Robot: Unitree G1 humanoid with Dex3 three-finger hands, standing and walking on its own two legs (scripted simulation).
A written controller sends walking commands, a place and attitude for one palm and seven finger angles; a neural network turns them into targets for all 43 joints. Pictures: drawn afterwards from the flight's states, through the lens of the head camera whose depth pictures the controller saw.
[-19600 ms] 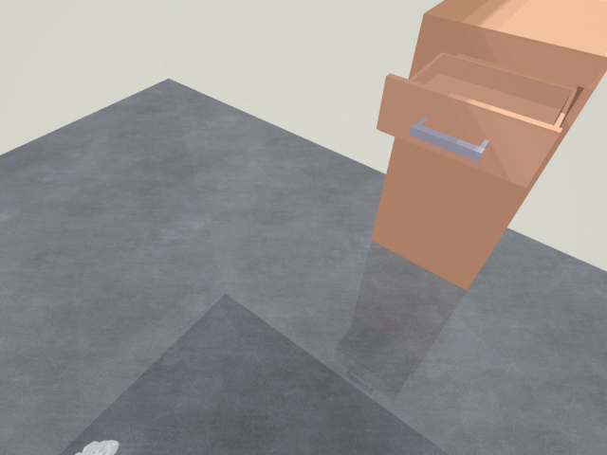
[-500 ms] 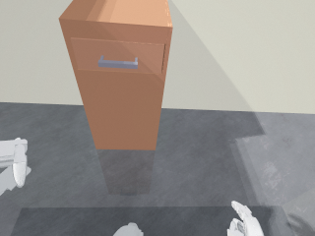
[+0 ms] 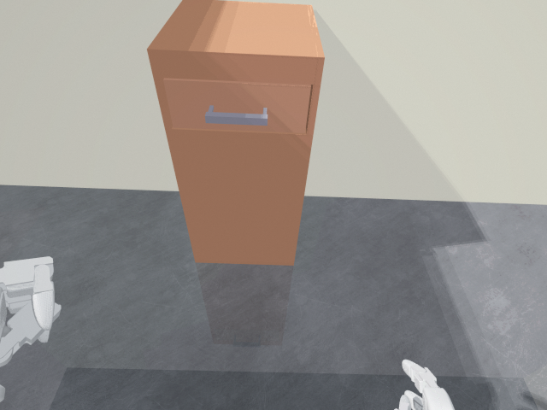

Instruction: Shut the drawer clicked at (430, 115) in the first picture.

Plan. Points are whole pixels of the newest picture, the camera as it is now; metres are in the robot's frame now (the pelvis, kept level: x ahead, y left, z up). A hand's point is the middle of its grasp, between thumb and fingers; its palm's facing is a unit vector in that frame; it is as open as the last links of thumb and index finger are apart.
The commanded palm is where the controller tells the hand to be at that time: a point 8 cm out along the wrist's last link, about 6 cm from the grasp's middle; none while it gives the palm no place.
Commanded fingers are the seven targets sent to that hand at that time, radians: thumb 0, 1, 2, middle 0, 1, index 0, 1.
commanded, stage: stop stepping back and stand still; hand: left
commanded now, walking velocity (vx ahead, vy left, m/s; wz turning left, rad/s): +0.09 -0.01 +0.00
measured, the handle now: (237, 114) +0.83 +0.16 +0.00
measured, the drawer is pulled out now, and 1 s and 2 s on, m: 0.00 0.00 0.00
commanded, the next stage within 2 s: let the arm hang, fingers relaxed in 0.12 s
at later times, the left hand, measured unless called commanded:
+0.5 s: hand out of the picture +0.08 +0.18 -0.17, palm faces +0.06 -0.97 -0.23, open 3.1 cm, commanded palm none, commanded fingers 0.00 0.90 0.90 -0.80 -0.95 -0.80 -0.95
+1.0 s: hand out of the picture -0.05 +0.13 -0.17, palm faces +0.10 -0.98 -0.16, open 7.0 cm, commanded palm none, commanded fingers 0.00 0.90 0.90 -0.20 -0.30 -0.20 -0.30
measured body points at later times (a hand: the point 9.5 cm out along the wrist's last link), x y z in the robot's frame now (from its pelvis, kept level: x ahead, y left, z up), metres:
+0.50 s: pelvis +0.01 -0.01 +0.00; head +0.02 +0.00 +0.45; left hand +0.07 +0.23 -0.15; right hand +0.08 -0.24 -0.14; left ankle +0.06 +0.08 -0.73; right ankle -0.01 -0.11 -0.73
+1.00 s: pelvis +0.01 -0.02 +0.01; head +0.02 -0.02 +0.46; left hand -0.05 +0.18 -0.15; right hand +0.00 -0.21 -0.16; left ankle +0.06 +0.08 -0.73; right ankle -0.01 -0.11 -0.73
